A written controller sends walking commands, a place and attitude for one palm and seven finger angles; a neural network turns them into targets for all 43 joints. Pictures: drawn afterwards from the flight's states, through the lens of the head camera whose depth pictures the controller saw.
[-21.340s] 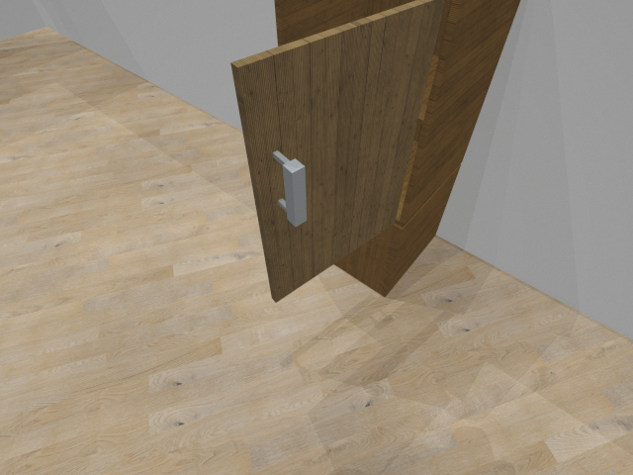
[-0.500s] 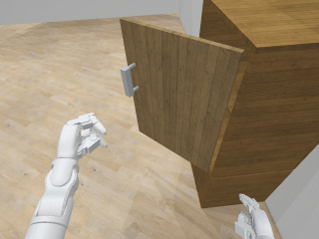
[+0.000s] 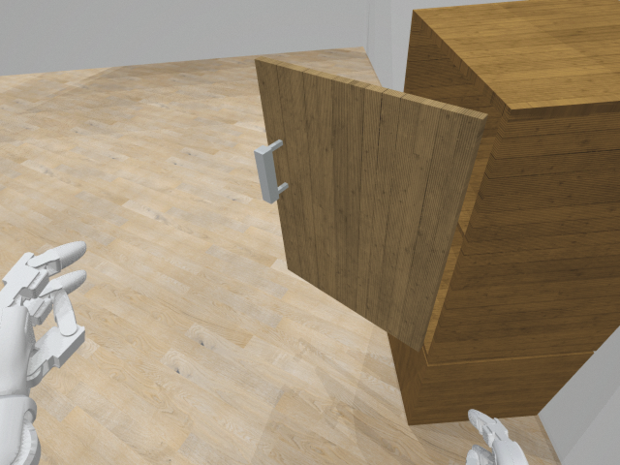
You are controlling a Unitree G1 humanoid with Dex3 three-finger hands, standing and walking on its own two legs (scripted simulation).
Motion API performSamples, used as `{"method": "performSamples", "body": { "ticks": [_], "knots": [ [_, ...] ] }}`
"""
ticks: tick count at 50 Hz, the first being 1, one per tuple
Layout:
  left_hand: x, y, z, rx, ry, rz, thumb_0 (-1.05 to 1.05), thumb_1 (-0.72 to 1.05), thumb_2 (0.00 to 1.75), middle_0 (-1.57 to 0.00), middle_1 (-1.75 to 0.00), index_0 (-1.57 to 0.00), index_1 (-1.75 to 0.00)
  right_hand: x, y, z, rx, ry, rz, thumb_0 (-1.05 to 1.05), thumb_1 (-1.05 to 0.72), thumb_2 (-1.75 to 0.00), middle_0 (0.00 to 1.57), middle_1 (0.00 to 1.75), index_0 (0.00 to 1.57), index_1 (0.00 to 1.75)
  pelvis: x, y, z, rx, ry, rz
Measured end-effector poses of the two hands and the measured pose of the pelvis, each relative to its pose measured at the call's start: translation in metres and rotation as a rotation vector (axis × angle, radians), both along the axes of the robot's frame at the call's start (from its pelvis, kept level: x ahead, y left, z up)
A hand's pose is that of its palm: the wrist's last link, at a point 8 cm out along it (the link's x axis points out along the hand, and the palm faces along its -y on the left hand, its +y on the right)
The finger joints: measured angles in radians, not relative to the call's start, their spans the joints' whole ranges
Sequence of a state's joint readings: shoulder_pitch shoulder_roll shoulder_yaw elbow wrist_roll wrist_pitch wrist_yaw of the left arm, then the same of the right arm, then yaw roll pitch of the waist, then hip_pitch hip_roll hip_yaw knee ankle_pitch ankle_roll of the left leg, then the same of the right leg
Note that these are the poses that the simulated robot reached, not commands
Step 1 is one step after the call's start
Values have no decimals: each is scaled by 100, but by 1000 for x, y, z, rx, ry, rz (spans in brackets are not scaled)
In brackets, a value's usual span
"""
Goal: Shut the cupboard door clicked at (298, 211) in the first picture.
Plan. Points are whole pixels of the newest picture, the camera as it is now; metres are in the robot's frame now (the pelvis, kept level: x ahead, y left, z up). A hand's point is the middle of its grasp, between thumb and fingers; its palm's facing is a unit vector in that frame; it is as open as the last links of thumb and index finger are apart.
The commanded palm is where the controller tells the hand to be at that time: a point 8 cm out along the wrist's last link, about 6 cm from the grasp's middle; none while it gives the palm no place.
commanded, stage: draw the hand back to the body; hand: left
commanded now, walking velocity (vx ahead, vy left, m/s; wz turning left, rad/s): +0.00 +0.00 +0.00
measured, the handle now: (274, 170) +0.67 +0.17 +0.03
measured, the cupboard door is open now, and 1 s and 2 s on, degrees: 47 47 47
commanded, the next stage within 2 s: step back with the hand held close in 0.38 s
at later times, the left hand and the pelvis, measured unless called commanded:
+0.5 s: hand (66, 335) +0.19 +0.27 +0.16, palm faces +0.47 -0.78 -0.41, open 7.4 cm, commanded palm +0.14 +0.30 +0.17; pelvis -0.01 +0.00 +0.00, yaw +0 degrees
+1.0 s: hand (26, 354) +0.16 +0.30 +0.16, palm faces +0.46 -0.74 -0.49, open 7.4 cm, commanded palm +0.10 +0.32 +0.17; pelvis -0.04 +0.02 -0.02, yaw +0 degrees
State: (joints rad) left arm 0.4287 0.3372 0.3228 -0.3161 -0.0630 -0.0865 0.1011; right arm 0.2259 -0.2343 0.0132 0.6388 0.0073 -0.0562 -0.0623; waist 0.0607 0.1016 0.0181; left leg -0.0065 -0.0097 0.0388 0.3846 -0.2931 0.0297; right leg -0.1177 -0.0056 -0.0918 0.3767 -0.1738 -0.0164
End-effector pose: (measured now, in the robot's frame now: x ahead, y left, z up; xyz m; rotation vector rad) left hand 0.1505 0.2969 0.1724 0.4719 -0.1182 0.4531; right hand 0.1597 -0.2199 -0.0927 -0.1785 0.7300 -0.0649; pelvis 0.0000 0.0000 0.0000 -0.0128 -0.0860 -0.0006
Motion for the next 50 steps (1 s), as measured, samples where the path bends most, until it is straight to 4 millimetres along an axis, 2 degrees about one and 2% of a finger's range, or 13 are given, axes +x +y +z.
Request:
{"method": "performSamples", "body": {
  "ticks": [4, 7, 14, 20, 29, 40, 46, 50],
  "knots": [
    [-17, 8, 8, 42, -17, 38, 2, 90, 90, -35, -44, -34, -45, -1, -4, 1, -12, -17, -5, 1, -91, -89, 20, 30, 20, 30, -2, 1, 0, 0, -4, 1],
    [-22, 11, 6, 32, -26, 58, 2, 90, 90, -29, -38, -29, -39, 0, -5, 2, -23, -24, 2, 1, -91, -89, 20, 30, 20, 30, -5, 2, -1, 2, -6, 5],
    [-15, 7, -6, -20, -21, 44, 2, 90, 90, -23, -32, -23, -32, 3, -2, 8, -30, -52, 6, 1, -91, -89, 20, 30, 20, 30, -8, 2, -1, 3, -8, 3],
    [-10, 3, 1, 2, -40, 8, 2, 89, 90, -22, -30, -21, -31, 5, 2, 12, -20, -76, 4, 1, -91, -89, 20, 30, 20, 30, -6, 2, -1, 1, -11, -3],
    [-6, 10, 6, 40, -41, 11, 2, 89, 90, -22, -30, -21, -30, 2, 3, 7, -10, -40, -6, 1, -91, -89, 20, 30, 20, 30, -6, 4, -2, -7, 27, -6],
    [-2, 22, -6, 98, 18, -72, 2, 89, 90, -22, -30, -21, -30, -23, -12, 5, -88, 34, -121, 1, -91, -89, 20, 30, 20, 30, -18, 24, -10, 5, 99, -16],
    [-17, 30, 7, 156, -45, -79, 2, 89, 90, -22, -30, -21, -30, -36, -4, 8, -91, 8, -122, 1, -91, -89, 20, 30, 20, 30, -29, 27, -14, 12, 81, -14],
    [-31, 33, 8, 162, -99, -43, 2, 89, 90, -22, -30, -21, -30, -42, 2, 5, -80, -5, -97, 1, -91, -89, 20, 30, 20, 30, -36, 24, -19, 10, 78, 0]
  ]
}}
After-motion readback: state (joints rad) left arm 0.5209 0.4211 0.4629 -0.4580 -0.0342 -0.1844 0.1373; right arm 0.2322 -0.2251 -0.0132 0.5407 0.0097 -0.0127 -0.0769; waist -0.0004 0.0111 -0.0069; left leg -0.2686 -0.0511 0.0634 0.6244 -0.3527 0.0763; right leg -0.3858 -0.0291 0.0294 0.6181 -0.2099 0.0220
